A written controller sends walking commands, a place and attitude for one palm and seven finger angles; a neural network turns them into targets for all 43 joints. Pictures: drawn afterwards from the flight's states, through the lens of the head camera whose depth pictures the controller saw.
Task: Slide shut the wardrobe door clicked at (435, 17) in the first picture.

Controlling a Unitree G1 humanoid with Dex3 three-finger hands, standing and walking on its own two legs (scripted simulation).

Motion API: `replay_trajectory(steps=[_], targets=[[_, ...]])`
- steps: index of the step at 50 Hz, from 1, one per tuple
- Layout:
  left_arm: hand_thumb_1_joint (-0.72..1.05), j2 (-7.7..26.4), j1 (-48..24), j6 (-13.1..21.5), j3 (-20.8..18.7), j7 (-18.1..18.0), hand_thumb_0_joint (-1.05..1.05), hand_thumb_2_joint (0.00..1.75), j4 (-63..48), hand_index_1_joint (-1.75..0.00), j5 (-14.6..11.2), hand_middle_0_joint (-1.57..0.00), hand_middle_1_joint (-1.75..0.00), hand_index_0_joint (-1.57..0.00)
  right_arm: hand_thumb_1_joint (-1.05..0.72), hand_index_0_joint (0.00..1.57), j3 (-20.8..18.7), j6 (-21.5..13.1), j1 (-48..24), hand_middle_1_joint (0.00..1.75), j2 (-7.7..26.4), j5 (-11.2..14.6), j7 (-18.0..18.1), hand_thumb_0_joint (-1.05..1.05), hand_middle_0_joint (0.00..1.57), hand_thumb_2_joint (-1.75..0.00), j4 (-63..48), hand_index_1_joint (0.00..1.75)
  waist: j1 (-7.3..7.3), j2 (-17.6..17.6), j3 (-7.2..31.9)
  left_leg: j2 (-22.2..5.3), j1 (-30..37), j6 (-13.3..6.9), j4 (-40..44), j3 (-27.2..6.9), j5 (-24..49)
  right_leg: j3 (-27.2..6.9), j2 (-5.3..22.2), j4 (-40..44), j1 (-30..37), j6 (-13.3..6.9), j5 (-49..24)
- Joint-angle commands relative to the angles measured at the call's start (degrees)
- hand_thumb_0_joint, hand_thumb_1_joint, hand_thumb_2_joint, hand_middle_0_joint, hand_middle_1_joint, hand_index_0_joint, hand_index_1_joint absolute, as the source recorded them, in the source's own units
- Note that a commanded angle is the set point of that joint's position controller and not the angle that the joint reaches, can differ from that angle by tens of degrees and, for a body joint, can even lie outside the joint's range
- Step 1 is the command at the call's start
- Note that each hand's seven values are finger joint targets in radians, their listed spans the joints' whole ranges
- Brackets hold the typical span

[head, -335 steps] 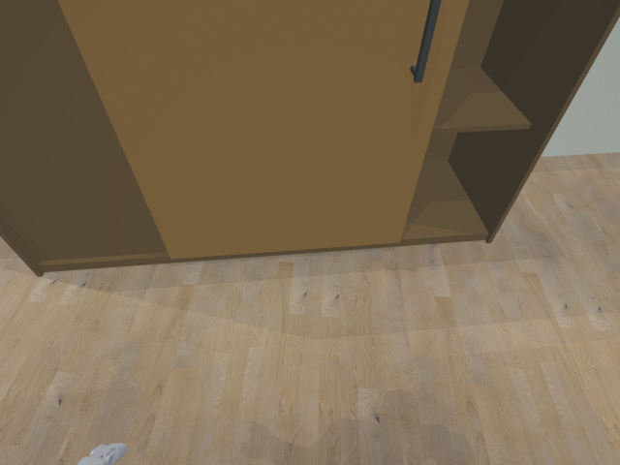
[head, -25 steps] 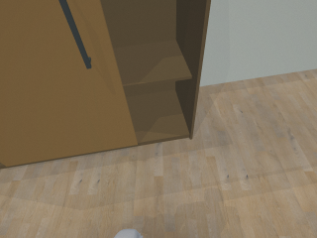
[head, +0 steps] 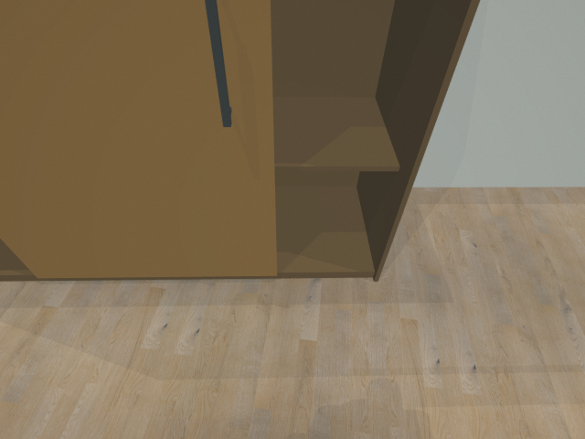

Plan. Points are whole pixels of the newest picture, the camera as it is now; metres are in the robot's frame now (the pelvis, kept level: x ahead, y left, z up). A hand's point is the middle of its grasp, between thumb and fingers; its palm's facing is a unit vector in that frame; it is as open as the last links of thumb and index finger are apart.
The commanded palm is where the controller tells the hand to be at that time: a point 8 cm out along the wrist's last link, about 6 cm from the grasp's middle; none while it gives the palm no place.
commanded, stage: take the last steps up to it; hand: left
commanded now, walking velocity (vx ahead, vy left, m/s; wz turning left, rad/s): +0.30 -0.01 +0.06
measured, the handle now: (219, 51) +0.79 +0.20 +0.17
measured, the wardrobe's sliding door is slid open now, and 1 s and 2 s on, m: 0.40 0.40 0.40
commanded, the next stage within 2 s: come to a stop and stand still in 0.80 s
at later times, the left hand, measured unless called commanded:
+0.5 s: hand out of the picture +0.03 +0.10 -0.16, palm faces +0.17 -0.97 -0.16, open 7.4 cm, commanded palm none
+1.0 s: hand (204, 306) +0.39 +0.20 -0.17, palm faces +0.10 -0.97 -0.21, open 7.4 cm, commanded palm none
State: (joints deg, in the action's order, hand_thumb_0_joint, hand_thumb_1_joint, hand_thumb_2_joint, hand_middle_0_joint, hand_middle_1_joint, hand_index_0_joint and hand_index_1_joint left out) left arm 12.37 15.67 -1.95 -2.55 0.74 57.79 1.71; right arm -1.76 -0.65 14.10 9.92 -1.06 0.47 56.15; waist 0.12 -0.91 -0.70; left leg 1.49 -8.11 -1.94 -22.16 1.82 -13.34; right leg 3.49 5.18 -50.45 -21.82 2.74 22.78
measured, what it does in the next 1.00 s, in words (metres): walks ahead: right foot, then left foot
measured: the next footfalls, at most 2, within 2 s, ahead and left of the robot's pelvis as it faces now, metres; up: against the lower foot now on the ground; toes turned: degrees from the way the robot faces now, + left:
right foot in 0.12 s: +0.07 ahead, -0.12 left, +0.00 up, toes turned -5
left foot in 0.64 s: +0.32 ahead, +0.11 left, +0.00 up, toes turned +10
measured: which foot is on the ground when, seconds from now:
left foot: down 0.00-0.12, up 0.14-0.62, down 0.64-1.00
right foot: up 0.00-0.10, down 0.12-0.64, up 0.66-1.00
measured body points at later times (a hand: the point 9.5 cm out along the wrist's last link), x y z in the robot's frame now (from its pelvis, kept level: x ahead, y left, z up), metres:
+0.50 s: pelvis +0.14 -0.03 +0.00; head +0.16 -0.05 +0.45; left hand +0.02 +0.15 -0.14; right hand +0.19 -0.26 -0.17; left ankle +0.23 +0.12 -0.68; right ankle +0.03 -0.12 -0.74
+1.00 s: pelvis +0.32 +0.01 +0.00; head +0.34 +0.01 +0.45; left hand +0.38 +0.25 -0.15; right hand +0.35 -0.22 -0.16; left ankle +0.28 +0.10 -0.74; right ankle +0.40 -0.12 -0.70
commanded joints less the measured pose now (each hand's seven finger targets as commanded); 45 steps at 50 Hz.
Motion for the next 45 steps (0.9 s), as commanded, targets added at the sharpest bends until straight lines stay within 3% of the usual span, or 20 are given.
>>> replay_trajectory(steps=[1, 4, 5, 6, 7, 9, 10, 12, 14, 20, 26, 29, 31, 32, 33, 34, 36, 37, 41, 45], targets=[[0.90, 2.34, -2.91, 2.54, -0.57, 0.37, 0.00, 0.90, -4.86, -0.30, -0.25, -0.20, -0.30, -0.20, -0.90, 0.20, -2.80, -0.80, 3.17, 0.30, 10.28, -0.59, 0.59, 0.00, 0.20, -0.90, -0.33, 0.30, -1.39, 8.46, -3.99, -15.28, -2.79, -8.84, 10.74, -16.24, -12.69, 0.97, -0.97, 11.76, 0.25, -0.66, 1.09], [0.90, 2.49, 6.75, 3.41, -1.11, 0.13, 0.00, 0.90, -0.92, -0.30, 0.00, -0.20, -0.30, -0.20, -0.90, 0.20, -2.45, -0.62, 1.28, 0.30, 8.62, -0.20, 0.47, 0.00, 0.20, -0.90, 0.33, 0.30, 3.28, 3.75, -2.76, -9.90, -13.63, -4.89, 0.65, -11.23, -17.79, 1.76, -2.69, 24.38, 18.28, -1.05, -6.30], [0.90, 5.89, 11.24, 4.18, -1.90, -0.35, 0.00, 0.90, 0.49, -0.30, 0.40, -0.20, -0.30, -0.20, -0.90, 0.20, -1.96, -0.83, 1.19, 0.30, 5.94, 0.31, 0.22, 0.00, 0.20, -0.90, 0.08, 0.30, 5.30, -5.14, -1.59, -4.71, -21.54, -2.21, -11.28, -5.96, -18.10, -7.27, 3.83, 30.97, 25.76, -2.74, 2.83], [0.90, 11.09, 16.12, 4.46, -2.99, -0.97, 0.00, 0.90, 1.40, -0.30, 0.62, -0.20, -0.30, -0.20, -0.90, 0.20, -1.16, -1.18, -0.61, 0.30, 2.65, 0.51, -0.12, 0.00, 0.20, -0.90, -2.11, 0.30, 7.40, -20.33, -3.09, 0.96, -32.35, 0.01, -27.65, 0.89, -20.67, -28.44, 17.61, 41.03, 28.66, -8.04, 12.86], [0.90, 10.89, 17.16, 4.32, -2.83, -1.51, 0.00, 0.90, 1.17, -0.30, -0.29, -0.20, -0.30, -0.20, -0.90, 0.20, -1.99, -0.98, -3.87, 0.30, 6.55, -0.27, -0.49, 0.00, 0.20, -0.90, -3.47, 0.30, 7.58, -11.59, -5.46, -2.00, -33.67, -0.22, -35.65, -3.14, -19.10, -34.17, 21.24, 45.70, 22.05, -11.62, 20.35], [0.90, 7.53, 10.23, 5.22, -2.24, -1.69, 0.00, 0.90, 0.71, -0.30, -0.51, -0.20, -0.30, -0.20, -0.90, 0.20, -2.69, -0.78, -3.20, 0.30, 6.31, -0.49, -1.12, 0.00, 0.20, -0.90, -1.51, 0.30, 3.67, -8.99, -9.50, -5.02, -32.79, -0.25, -41.69, -4.38, -8.70, -28.90, 17.86, 46.57, 14.53, -10.66, 18.27], [0.90, 4.97, 7.70, 5.33, -1.57, -1.76, 0.00, 0.90, 0.25, -0.30, -0.56, -0.20, -0.30, -0.20, -0.90, 0.20, -2.85, -0.44, -0.79, 0.30, 5.88, -0.54, -1.32, 0.00, 0.20, -0.90, 0.07, 0.30, 1.63, -6.17, -10.32, -6.34, -30.97, 0.04, -42.19, -4.24, -5.12, -22.52, 15.95, 45.70, 12.41, -9.59, 13.28], [0.90, 1.89, 7.63, 6.17, -0.71, -1.72, 0.00, 0.90, 0.40, -0.30, -0.71, -0.20, -0.30, -0.20, -0.90, 0.20, -2.44, -0.11, 2.41, 0.30, 3.53, -0.70, -1.58, 0.00, 0.20, -0.90, 2.10, 0.30, 0.11, -3.40, -8.41, -6.34, -27.97, 1.32, -41.86, -2.50, 1.06, -11.86, 10.81, 44.06, 12.57, -8.17, -1.57], [0.90, 1.26, 9.93, 6.64, -0.29, -1.73, 0.00, 0.90, 1.64, -0.30, -0.85, -0.20, -0.30, -0.20, -0.90, 0.20, -2.23, 0.13, 3.12, 0.30, 2.56, -0.56, -1.53, 0.00, 0.20, -0.90, 2.73, 0.30, -0.07, -4.58, -7.49, -6.17, -28.75, 2.29, -41.51, -1.14, 4.03, -6.49, 9.02, 43.10, 14.90, -7.80, -12.30], [0.90, 0.91, 15.82, 7.59, 0.04, -2.26, 0.00, 0.90, 5.33, -0.30, -0.51, -0.20, -0.30, -0.20, -0.90, 0.20, -2.00, -0.15, -3.80, 0.30, 1.71, -0.17, -1.85, 0.00, 0.20, -0.90, 0.47, 0.30, 1.33, -4.60, -7.52, -7.09, -33.05, 2.94, -34.12, 1.03, 5.70, -3.79, 9.78, 40.67, 21.41, -9.83, -30.84], [0.90, 1.20, 17.31, 6.99, -0.12, -2.89, 0.00, 0.90, 7.25, -0.30, -0.18, -0.20, -0.30, -0.20, -0.90, 0.20, -0.98, -1.32, -11.27, 0.30, 0.51, 0.04, -2.32, 0.00, 0.20, -0.90, -1.86, 0.30, 2.74, -6.87, -8.80, -5.46, -26.40, 0.48, -19.69, 4.39, 3.24, -2.14, 10.47, 37.81, 23.09, -10.57, -40.30], [0.90, 2.59, 16.09, 6.78, -0.57, -2.90, 0.00, 0.90, 7.58, -0.30, -0.28, -0.20, -0.30, -0.20, -0.90, 0.20, -1.27, -2.12, -5.82, 0.30, 1.39, -0.13, -1.58, 0.00, 0.20, -0.90, -0.25, 0.30, -0.13, -7.51, -4.38, -1.10, -15.62, -1.63, -13.35, 7.35, 0.45, 0.41, 9.20, 27.59, 24.66, -9.59, -55.09], [0.90, 2.25, 14.51, 6.67, -0.71, -2.74, 0.00, 0.90, 6.91, -0.30, -0.83, -0.20, -0.30, -0.20, -0.90, 0.20, -2.28, -2.64, 10.10, 0.30, 5.72, -0.77, -0.45, 0.00, 0.20, -0.90, 4.05, 0.30, -7.00, -2.81, 4.77, -3.17, 7.11, -3.45, -7.45, 3.25, 8.25, 2.53, 6.19, 7.33, 14.78, -7.25, -45.13], [0.90, -0.86, 18.42, 6.58, -0.47, -2.30, 0.00, 0.90, 6.13, -0.30, -1.69, -0.20, -0.30, -0.20, -0.90, 0.20, -3.70, -3.11, 15.74, 0.30, 12.09, -1.55, 0.31, 0.00, 0.20, -0.90, 5.12, 0.30, -7.10, 10.93, 13.43, -18.93, 22.45, -9.17, -5.80, -17.26, 16.91, 5.51, -1.92, -10.04, 0.04, -4.49, -16.15], [0.90, -1.81, 17.00, 6.79, 0.15, -2.10, 0.00, 0.90, 4.67, -0.30, -1.78, -0.20, -0.30, -0.20, -0.90, 0.20, -3.99, -2.57, 18.36, 0.30, 14.26, -0.23, 0.75, 0.00, 0.20, -0.90, 5.71, 0.30, -6.74, 13.66, 15.93, -26.48, 25.78, -13.34, 0.56, -29.07, 26.83, -0.18, -5.62, -23.13, -8.35, -4.83, 9.11], [0.90, -0.62, 13.99, 6.43, -0.55, -2.39, 0.00, 0.90, 3.98, -0.30, -1.51, -0.20, -0.30, -0.20, -0.90, 0.20, -3.84, -2.17, 13.59, 0.30, 13.06, 0.39, 0.71, 0.00, 0.20, -0.90, 4.71, 0.30, -4.73, 7.03, 9.75, -26.80, 18.03, -14.06, 2.83, -24.66, 21.63, -3.01, -2.27, -26.99, -10.25, -5.90, 7.93], [0.90, -1.46, 9.02, 5.56, -0.80, -1.70, 0.00, 0.90, 3.77, -0.30, -0.99, -0.20, -0.30, -0.20, -0.90, 0.20, -2.39, -2.97, 4.33, 0.30, 6.54, 0.18, 0.93, 0.00, 0.20, -0.90, 2.30, 0.30, -2.05, 3.38, -0.70, -22.19, 2.01, -10.60, 7.63, -16.32, 12.53, -3.95, 1.59, -26.63, -11.10, -4.76, -1.11], [0.90, -2.34, 9.15, 5.06, -1.03, -1.30, 0.00, 0.90, 4.02, -0.30, -0.50, -0.20, -0.30, -0.20, -0.90, 0.20, -1.49, -3.52, 3.22, 0.30, 4.28, 0.10, 0.89, 0.00, 0.20, -0.90, 2.14, 0.30, -0.56, 3.51, -3.75, -19.29, -3.70, -8.69, 8.65, -11.37, 15.72, -3.77, 2.14, -23.85, -8.33, -4.29, -3.95], [0.90, -3.65, 11.77, 3.06, -1.28, -1.21, 0.00, 0.90, 3.69, -0.30, -0.12, -0.20, -0.30, -0.20, -0.90, 0.20, -1.20, -4.53, 2.71, 0.30, 2.38, 0.21, 1.02, 0.00, 0.20, -0.90, 1.77, 0.30, 2.47, 5.53, -2.36, -15.61, -6.80, -8.17, 9.97, -3.03, 24.58, -2.56, 1.94, -16.42, -5.51, -2.52, -7.78], [0.90, -1.66, 5.66, 2.45, -1.33, -0.81, 0.00, 0.90, 0.65, -0.30, -0.21, -0.20, -0.30, -0.20, -0.90, 0.20, -1.17, -4.09, 3.15, 0.30, 4.05, 0.22, 0.93, 0.00, 0.20, -0.90, 1.57, 0.30, 1.84, 6.06, -4.12, -15.32, -4.54, -9.09, 10.74, -2.01, 23.78, -2.18, 2.38, -6.37, -8.29, -1.78, -10.97]])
